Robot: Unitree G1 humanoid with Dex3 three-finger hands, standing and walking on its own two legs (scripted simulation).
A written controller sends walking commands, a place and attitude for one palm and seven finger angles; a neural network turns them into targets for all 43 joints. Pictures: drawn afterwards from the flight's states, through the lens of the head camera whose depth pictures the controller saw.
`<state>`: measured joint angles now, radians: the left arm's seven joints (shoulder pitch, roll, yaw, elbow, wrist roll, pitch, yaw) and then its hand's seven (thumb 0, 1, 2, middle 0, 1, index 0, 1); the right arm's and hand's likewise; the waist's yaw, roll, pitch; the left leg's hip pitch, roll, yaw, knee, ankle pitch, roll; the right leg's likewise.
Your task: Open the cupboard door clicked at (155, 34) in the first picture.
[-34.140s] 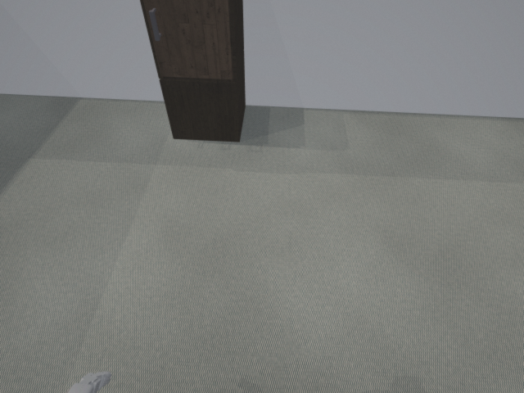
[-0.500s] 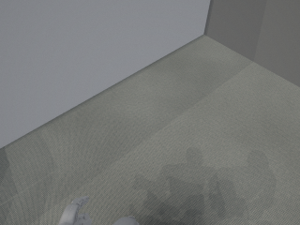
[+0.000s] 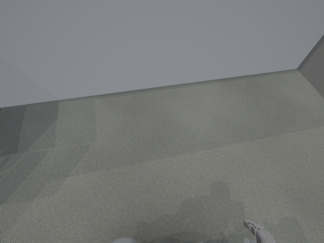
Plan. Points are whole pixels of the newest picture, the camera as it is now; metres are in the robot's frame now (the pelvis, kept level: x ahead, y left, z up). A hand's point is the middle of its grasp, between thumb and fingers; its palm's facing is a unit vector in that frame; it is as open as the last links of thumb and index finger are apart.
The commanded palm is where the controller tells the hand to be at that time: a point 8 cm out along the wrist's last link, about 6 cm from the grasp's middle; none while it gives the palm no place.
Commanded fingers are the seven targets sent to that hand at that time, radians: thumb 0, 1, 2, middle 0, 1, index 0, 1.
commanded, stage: turn to face it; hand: left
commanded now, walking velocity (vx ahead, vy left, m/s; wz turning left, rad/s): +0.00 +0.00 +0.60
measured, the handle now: out of the picture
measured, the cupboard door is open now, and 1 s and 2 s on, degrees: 53 53 53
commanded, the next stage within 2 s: take the last steps up to it in 1.76 s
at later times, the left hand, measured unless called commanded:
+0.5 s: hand out of the picture +0.11 +0.16 -0.13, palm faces +0.21 -0.94 -0.28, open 7.4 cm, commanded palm none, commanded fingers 0.00 0.90 0.90 -0.20 -0.30 -0.20 -0.30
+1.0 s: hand out of the picture -0.05 +0.18 -0.17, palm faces +0.58 -0.77 -0.26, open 7.4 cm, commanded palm none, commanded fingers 0.00 0.90 0.90 -0.20 -0.30 -0.20 -0.30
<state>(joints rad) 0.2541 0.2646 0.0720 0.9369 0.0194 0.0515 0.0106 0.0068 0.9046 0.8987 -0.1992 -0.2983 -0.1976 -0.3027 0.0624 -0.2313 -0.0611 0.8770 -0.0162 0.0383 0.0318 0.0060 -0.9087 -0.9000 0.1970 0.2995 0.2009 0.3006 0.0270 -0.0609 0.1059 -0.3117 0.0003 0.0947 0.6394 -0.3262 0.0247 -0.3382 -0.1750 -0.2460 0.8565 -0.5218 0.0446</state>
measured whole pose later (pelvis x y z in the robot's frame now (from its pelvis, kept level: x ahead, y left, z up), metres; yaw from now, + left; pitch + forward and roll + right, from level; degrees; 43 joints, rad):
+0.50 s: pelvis +0.03 -0.05 +0.01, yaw +16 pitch +2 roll +2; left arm 0.10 0.18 0.02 0.85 0.02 0.01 0.01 0.01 0.90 0.90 -0.20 -0.30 -0.20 -0.30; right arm 0.20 -0.26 -0.09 0.96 -0.01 0.07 0.01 0.01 -0.91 -0.90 0.20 0.30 0.20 0.30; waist -0.05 0.05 0.11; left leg -0.46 -0.04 -0.06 1.01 -0.49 -0.04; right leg -0.27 -0.05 -0.10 0.58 -0.35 -0.03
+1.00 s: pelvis +0.04 -0.03 +0.01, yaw +35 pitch +1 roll +0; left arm 0.21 0.27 0.08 0.94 0.02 0.07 0.01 0.01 0.91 0.90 -0.20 -0.30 -0.20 -0.30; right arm 0.08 -0.23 -0.05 0.88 -0.02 0.02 0.01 0.00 -0.91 -0.90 0.20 0.30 0.20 0.30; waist 0.02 -0.05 0.12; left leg -0.32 -0.02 0.06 0.61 -0.31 0.05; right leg -0.44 -0.12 -0.09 1.14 -0.52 0.08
